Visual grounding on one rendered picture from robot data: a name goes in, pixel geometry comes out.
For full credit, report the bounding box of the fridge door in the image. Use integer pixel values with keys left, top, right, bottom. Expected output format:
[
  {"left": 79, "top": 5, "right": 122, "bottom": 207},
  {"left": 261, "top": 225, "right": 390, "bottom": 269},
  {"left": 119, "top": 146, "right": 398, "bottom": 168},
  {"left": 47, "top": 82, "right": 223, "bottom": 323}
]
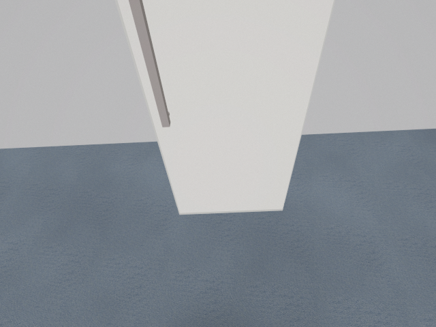
[{"left": 117, "top": 0, "right": 334, "bottom": 213}]

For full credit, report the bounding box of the handle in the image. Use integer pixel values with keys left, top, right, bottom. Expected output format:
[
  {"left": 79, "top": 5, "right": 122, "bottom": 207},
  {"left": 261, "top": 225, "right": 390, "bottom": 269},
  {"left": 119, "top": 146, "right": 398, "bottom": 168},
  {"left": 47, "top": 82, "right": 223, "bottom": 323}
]
[{"left": 129, "top": 0, "right": 170, "bottom": 127}]

